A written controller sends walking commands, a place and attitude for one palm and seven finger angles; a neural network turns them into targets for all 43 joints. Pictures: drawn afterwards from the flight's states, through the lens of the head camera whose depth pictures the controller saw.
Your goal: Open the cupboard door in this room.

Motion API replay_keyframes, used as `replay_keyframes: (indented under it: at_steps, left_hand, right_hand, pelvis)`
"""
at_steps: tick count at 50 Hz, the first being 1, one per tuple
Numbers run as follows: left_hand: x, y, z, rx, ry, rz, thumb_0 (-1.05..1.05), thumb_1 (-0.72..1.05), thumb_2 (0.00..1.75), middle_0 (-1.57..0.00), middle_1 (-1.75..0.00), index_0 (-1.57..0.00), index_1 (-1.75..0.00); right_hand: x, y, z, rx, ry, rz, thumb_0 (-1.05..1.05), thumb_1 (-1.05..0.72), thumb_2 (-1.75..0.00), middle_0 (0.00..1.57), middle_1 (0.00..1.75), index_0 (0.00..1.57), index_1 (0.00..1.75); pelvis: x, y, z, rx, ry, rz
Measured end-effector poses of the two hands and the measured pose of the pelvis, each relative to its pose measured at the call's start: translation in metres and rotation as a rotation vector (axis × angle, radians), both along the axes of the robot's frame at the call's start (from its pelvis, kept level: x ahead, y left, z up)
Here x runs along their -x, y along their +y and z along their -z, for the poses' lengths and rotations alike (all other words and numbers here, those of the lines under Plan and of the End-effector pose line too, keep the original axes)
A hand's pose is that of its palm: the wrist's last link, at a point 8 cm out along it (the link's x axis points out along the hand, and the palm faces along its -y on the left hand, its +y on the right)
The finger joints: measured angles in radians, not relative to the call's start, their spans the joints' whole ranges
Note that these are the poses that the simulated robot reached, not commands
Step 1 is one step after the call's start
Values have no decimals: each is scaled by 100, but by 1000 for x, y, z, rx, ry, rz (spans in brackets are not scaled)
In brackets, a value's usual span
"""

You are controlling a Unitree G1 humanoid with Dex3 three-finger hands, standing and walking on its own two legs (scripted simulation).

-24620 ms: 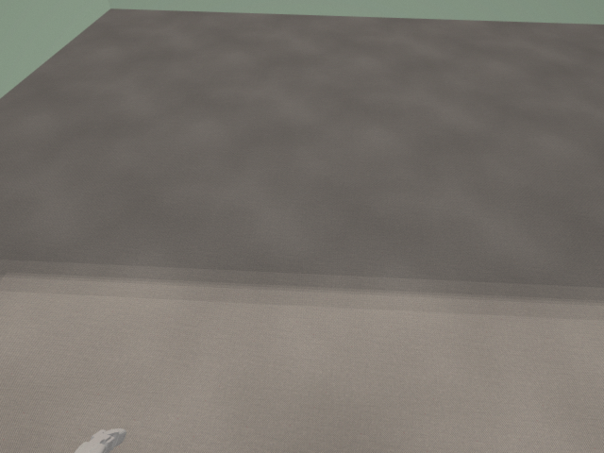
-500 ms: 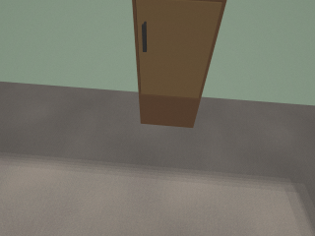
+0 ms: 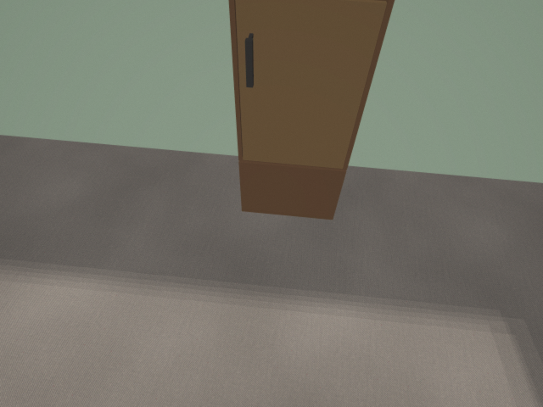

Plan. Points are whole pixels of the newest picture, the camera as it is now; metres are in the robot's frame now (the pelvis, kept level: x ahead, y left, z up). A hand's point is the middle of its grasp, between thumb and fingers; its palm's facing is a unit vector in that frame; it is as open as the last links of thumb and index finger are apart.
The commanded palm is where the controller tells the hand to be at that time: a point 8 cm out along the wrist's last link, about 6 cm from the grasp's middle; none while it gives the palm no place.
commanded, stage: look at it before walking up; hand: left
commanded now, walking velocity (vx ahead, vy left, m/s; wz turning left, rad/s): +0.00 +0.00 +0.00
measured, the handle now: (250, 60) +1.02 +0.13 +0.01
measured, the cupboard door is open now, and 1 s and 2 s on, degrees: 0 0 0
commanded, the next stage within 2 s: take the last steps up to it in 0.22 s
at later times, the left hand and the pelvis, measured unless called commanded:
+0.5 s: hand out of the picture -0.01 +0.15 -0.18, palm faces +0.02 -0.98 -0.17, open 7.3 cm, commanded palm none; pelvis +0.01 -0.01 +0.00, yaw -1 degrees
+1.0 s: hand out of the picture +0.00 +0.08 -0.16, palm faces +0.08 -0.99 -0.14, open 7.3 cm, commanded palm none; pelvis +0.15 -0.04 -0.01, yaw -2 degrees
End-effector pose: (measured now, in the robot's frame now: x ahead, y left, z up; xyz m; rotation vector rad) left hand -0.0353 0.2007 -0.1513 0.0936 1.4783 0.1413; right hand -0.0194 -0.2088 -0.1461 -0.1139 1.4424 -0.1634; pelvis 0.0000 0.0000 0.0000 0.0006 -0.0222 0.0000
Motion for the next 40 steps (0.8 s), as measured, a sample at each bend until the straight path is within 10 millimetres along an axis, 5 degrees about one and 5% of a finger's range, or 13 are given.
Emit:
replay_keyframes:
  at_steps: [23, 30, 35, 40]
  left_hand:
    - [-18, 4, -2, -30, -43, 15, 0, 91, 89, -20, -30, -20, -30]
    - [-29, -5, 4, -23, -1, 44, 0, 91, 89, -19, -30, -20, -30]
    - [-56, -21, 1, -46, -13, 37, 1, 91, 89, -19, -30, -20, -30]
    - [-59, -38, -7, -61, -24, -39, 0, 91, 89, -20, -30, -20, -30]
  right_hand:
    - [-4, -13, 2, 0, -8, 0, 0, -91, -90, 20, 30, 19, 30]
    - [-1, -20, 14, -22, 15, 62, 0, -90, -90, 20, 30, 20, 30]
    - [3, -32, 26, -57, 94, 77, 0, -90, -90, 20, 30, 19, 30]
    - [-46, -50, 19, -61, 114, 7, 1, -91, -90, 20, 30, 19, 30]
  pelvis:
    - [-4, -10, 1, -1, -2, 3]
    - [-25, -21, 10, -28, 10, 36]
    - [-51, -38, 17, -15, 24, 20]
    - [-77, -51, 11, -33, 28, 15]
